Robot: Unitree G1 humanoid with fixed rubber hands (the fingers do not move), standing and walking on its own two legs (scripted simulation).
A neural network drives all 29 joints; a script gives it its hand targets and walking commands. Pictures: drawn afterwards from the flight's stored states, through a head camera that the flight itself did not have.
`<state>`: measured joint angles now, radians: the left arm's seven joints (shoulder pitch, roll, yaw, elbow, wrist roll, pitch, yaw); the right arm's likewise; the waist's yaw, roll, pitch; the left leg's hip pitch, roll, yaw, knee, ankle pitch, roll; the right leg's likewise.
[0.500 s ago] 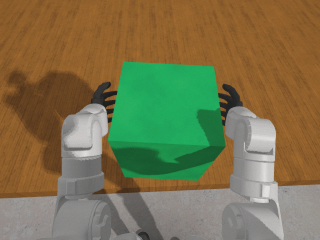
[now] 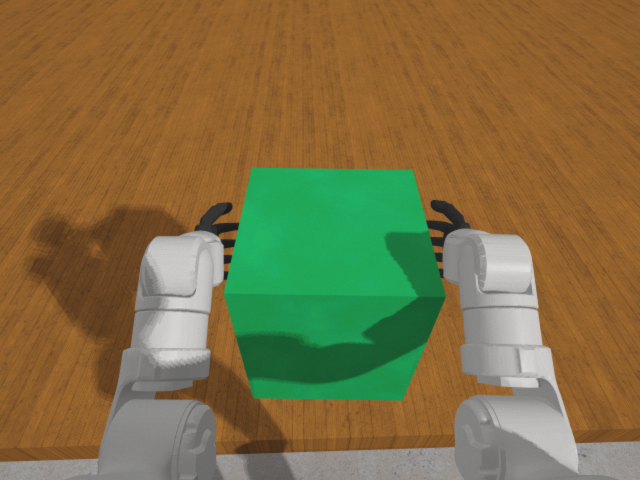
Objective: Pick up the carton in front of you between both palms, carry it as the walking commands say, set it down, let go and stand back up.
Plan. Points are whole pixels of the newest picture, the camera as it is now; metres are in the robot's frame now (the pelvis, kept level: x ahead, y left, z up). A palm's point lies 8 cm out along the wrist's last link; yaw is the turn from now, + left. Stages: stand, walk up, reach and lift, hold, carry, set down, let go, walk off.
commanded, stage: carry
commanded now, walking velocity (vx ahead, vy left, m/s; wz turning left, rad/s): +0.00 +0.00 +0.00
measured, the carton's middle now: (330, 288) +0.35 +0.00 +0.05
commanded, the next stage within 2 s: none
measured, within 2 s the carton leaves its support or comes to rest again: neither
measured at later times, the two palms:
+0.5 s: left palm (198, 260) +0.32 +0.15 +0.14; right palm (461, 258) +0.32 -0.15 +0.14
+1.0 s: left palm (240, 155) +0.49 +0.12 +0.16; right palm (452, 160) +0.49 -0.18 +0.16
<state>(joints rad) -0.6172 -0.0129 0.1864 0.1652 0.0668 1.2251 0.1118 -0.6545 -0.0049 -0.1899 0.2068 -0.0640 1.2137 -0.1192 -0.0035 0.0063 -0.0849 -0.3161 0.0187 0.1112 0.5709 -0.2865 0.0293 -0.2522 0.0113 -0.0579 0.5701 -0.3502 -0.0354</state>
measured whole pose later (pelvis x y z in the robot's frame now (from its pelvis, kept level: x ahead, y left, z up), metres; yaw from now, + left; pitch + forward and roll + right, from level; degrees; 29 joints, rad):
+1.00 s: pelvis +0.11 -0.02 -0.01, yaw +0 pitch +4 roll -1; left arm -0.87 0.01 0.25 0.13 0.06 1.34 0.13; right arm -0.85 -0.05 -0.26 0.11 -0.03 1.35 -0.15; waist 0.02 0.04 -0.03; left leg -0.30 0.07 0.07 0.84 -0.47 0.01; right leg -0.46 0.01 -0.16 0.60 -0.19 -0.07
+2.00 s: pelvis +0.73 +0.00 +0.11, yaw +1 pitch +2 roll +0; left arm -0.90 0.04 0.26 0.24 0.08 1.38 0.12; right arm -0.91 -0.03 -0.27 0.28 -0.08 1.35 -0.12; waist 0.00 -0.02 -0.12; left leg -0.01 -0.02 0.09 0.53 -0.50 0.05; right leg -0.51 0.01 -0.17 0.49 -0.01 -0.09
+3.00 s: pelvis +1.37 +0.00 +0.11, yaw +0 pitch +2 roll +0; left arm -0.16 -0.13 0.10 -0.30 0.13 1.25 0.07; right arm -0.17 0.13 -0.11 -0.28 -0.13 1.23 -0.08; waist -0.01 0.02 -0.18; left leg 0.08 0.08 0.15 0.42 -0.50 -0.05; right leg -0.49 -0.07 -0.22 0.49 -0.04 -0.03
